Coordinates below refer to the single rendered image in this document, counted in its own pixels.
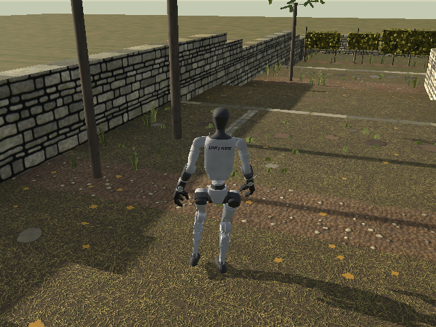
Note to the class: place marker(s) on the robot left forearm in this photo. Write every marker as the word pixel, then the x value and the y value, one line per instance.
pixel 183 180

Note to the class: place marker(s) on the robot right hand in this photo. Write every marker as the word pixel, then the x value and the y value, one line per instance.
pixel 251 189

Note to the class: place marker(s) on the robot right foot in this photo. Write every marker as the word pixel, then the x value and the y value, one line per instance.
pixel 221 267

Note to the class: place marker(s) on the robot torso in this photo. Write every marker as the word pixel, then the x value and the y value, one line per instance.
pixel 218 163

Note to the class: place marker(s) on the robot left upper arm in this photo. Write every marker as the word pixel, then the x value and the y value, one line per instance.
pixel 194 153

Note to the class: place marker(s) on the robot right upper arm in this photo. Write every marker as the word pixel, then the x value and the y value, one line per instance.
pixel 244 155

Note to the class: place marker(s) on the robot right forearm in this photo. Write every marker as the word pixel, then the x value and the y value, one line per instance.
pixel 249 178

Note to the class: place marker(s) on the robot left hand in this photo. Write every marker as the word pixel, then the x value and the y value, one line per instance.
pixel 177 196

